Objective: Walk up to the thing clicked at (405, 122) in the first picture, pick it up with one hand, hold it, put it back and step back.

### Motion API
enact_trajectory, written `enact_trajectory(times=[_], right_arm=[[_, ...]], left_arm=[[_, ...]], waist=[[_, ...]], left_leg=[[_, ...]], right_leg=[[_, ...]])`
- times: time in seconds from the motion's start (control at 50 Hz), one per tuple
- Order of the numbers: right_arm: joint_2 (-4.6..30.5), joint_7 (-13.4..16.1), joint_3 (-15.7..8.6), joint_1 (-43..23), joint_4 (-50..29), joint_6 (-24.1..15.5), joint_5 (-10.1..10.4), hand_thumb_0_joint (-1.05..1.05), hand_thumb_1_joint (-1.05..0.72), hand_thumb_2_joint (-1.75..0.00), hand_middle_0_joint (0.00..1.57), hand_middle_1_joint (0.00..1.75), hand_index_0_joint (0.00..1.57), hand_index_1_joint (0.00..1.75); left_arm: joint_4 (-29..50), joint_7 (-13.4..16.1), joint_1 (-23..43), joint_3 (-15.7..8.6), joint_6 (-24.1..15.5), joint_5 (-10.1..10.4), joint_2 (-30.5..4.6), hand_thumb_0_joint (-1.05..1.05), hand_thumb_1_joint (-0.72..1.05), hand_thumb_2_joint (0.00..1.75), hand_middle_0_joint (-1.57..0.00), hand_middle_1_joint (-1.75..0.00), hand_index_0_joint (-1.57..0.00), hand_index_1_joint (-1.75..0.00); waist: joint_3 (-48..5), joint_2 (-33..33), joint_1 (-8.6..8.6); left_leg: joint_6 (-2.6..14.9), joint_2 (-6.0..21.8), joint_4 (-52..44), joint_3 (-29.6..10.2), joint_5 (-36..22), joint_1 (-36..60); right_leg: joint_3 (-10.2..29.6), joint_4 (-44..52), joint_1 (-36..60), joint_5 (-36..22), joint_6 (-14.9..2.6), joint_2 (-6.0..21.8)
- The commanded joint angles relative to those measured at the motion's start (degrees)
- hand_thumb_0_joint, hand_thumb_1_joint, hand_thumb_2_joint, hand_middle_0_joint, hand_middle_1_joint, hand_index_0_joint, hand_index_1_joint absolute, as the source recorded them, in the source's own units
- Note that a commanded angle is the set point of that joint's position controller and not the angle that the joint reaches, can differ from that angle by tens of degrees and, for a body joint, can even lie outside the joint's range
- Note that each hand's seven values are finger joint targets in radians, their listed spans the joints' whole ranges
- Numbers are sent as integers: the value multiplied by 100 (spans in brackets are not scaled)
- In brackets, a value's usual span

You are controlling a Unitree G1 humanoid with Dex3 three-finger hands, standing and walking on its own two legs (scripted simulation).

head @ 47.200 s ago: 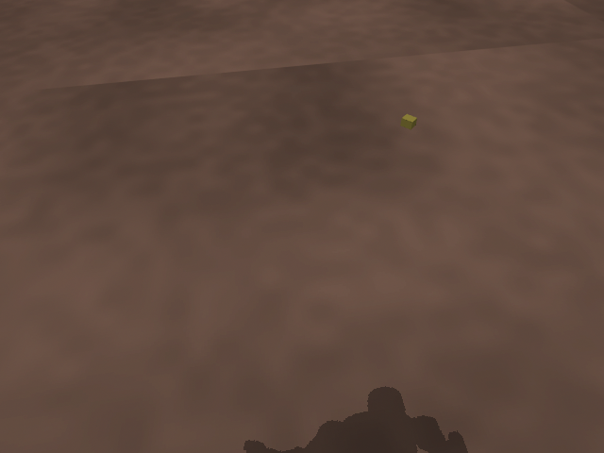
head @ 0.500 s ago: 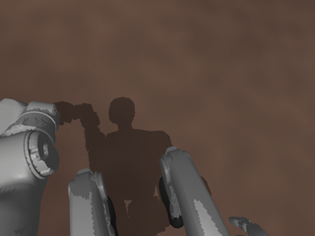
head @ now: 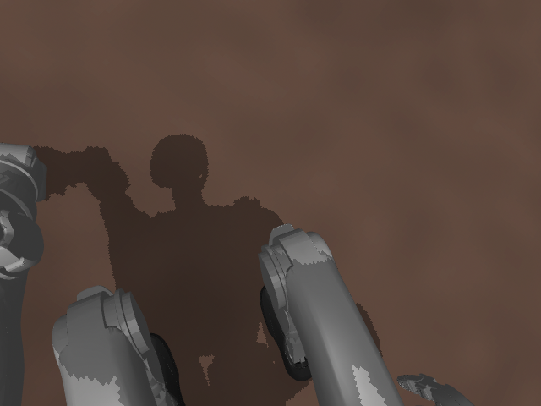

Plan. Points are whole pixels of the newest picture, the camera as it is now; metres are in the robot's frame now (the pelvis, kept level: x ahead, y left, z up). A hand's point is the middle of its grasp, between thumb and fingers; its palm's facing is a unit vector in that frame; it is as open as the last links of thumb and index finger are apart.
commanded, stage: crouch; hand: left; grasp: from above
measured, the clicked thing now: out of the picture +0.50 +0.26 -0.17
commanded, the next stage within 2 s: lower in 0.56 s
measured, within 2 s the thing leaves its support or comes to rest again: rests again in 1.98 s
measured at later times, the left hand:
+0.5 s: hand (3, 190) +0.49 +0.26 -0.18, palm faces -0.04 -0.44 -0.90, open 9.4 cm
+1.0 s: hand (25, 196) +0.49 +0.26 -0.22, palm faces -0.07 -0.44 -0.90, open 9.4 cm
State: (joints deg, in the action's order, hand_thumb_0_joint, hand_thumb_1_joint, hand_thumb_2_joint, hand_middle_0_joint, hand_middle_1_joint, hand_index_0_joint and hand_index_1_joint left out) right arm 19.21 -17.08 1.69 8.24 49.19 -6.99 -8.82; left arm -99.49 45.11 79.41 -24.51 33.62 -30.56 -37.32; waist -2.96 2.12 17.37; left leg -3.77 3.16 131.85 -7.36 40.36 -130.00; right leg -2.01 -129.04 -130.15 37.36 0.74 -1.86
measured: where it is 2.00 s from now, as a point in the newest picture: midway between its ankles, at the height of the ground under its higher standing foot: (233, 374)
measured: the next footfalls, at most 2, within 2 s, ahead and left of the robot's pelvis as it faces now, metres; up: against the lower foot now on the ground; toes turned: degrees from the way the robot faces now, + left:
none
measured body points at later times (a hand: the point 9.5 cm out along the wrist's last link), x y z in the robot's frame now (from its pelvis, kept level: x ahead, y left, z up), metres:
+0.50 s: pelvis -0.01 +0.01 -0.02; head +0.27 +0.04 +0.33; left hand +0.50 +0.28 -0.13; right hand -0.04 -0.27 -0.12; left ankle +0.07 +0.15 -0.32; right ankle +0.09 -0.12 -0.32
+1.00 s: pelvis -0.01 +0.01 -0.02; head +0.30 +0.04 +0.30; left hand +0.50 +0.27 -0.17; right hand -0.05 -0.26 -0.10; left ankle +0.07 +0.15 -0.32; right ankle +0.09 -0.12 -0.32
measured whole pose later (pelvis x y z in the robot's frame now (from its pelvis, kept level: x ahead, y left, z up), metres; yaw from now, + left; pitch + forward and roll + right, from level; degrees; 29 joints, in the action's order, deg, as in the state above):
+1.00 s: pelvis -0.01 +0.01 -0.02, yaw -5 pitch +33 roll -9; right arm 21.9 -25.6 7.7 6.7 46.7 -9.5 -10.9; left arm -99.6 48.8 81.2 -24.2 32.2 -31.2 -47.5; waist 9.6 -2.0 22.4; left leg -3.4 1.8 138.7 -13.0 40.3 -132.3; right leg -6.5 -131.7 -129.1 36.4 1.9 -1.9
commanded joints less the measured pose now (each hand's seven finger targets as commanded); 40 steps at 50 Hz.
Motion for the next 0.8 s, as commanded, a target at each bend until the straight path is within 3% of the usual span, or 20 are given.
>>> enact_trajectory(times=[0.0,0.12,0.14,0.2,0.22,0.26,0.28,0.32,0.34,0.38,0.46,0.54,0.66,0.68,0.78], right_arm=[[1432,-72,-320,1457,115,-34,-8,0,-92,-91,20,30,20,30],[1577,-195,-296,1404,185,-83,-83,0,-92,-91,20,30,20,30],[1603,-214,-289,1433,162,-74,-39,0,-92,-91,20,30,20,30],[1604,-281,-237,1446,135,-75,-71,0,-92,-91,20,30,20,30],[1666,-292,-254,1312,222,-87,-112,0,-92,-91,20,30,20,30],[1734,-323,-270,1407,160,-98,-85,0,-92,-90,20,30,20,30],[1669,-351,-227,1426,139,-74,-85,0,-92,-91,20,30,20,30],[1748,-380,-222,1432,177,-99,-104,0,-92,-91,20,30,20,30],[1701,-403,-190,1313,203,-109,-150,0,-92,-90,20,30,20,30],[1742,-435,-180,1486,124,-110,-88,0,-92,-91,20,30,20,30],[1736,-530,-96,1387,120,-136,-157,0,-92,-91,20,30,20,30],[1782,-621,-61,1474,100,-160,-111,0,-92,-90,20,30,20,30],[1859,-716,-48,1463,84,-165,-83,0,-92,-90,20,30,20,30],[1851,-731,-33,1490,-13,-174,-76,0,-92,-90,20,30,20,30],[1871,-784,71,1510,-17,-172,-99,0,-91,-90,20,30,20,30]], left_arm=[[732,226,2249,214,14,-315,-1363,0,71,55,-110,-52,-110,-52],[849,272,2337,150,47,-363,-1640,0,69,51,-108,-51,-109,-50],[998,304,2485,101,26,-406,-1754,0,69,52,-109,-49,-109,-49],[827,303,2307,151,55,-462,-1667,0,69,56,-109,-52,-109,-53],[692,311,2216,198,67,-464,-1701,0,69,54,-108,-53,-109,-53],[920,369,2397,79,36,-475,-1897,0,67,54,-107,-52,-107,-52],[687,391,2221,116,66,-443,-1755,0,66,58,-106,-54,-106,-55],[860,425,2389,86,53,-444,-1846,0,68,58,-108,-53,-108,-54],[612,409,2182,154,73,-428,-1735,0,66,57,-105,-56,-106,-56],[695,449,2294,70,26,-400,-1822,0,66,62,-106,-57,-105,-58],[762,423,2281,197,21,-344,-1684,0,70,62,-108,-60,-108,-60],[852,416,2223,297,30,-374,-1670,0,70,64,-107,-63,-108,-62],[869,449,2138,289,36,-332,-1754,0,66,63,-106,-58,-105,-59],[961,470,2186,197,16,-329,-1841,0,67,62,-106,-57,-106,-57],[702,527,2069,245,-50,-298,-1806,0,72,60,-111,-53,-110,-54]], waist=[[-4295,1199,270],[-4126,1439,375],[-4312,1651,339],[-4040,1696,431],[-3898,1567,471],[-4103,1760,452],[-3891,1649,469],[-3903,1787,530],[-3610,1594,586],[-3742,1686,579],[-3413,1771,669],[-3395,1811,675],[-3349,1764,665],[-3510,1798,631],[-3265,1713,764]], left_leg=[[374,-143,-838,589,-1100,2240],[388,-122,-736,502,-1145,2306],[367,-100,-715,486,-1205,2430],[337,-78,-659,414,-1286,2530],[401,-103,-670,405,-1129,2252],[373,-78,-652,357,-1205,2506],[380,-79,-632,387,-1229,2336],[362,-62,-638,297,-1185,2452],[408,-82,-602,302,-1083,2269],[383,-59,-602,290,-1124,2296],[359,-59,-614,222,-1132,2339],[354,-60,-590,203,-1120,2370],[389,-65,-633,159,-1031,2314],[363,-46,-632,123,-1125,2463],[377,-37,-578,102,-1157,2360]], right_leg=[[-549,1451,2960,-1430,92,-84],[-757,1256,2901,-1496,94,-50],[-761,1234,2855,-1553,75,-70],[-871,1116,2736,-1631,51,-69],[-889,1142,2816,-1525,74,-77],[-920,1107,2777,-1575,57,-64],[-895,1129,2868,-1627,67,-98],[-973,1075,2710,-1573,48,-78],[-996,1076,2719,-1482,62,-90],[-955,1103,2767,-1507,57,-114],[-1041,1022,2581,-1510,37,-93],[-1033,1040,2576,-1486,27,-127],[-1055,1062,2701,-1457,25,-143],[-1063,1035,2651,-1521,12,-126],[-1076,1018,2677,-1604,12,-147]])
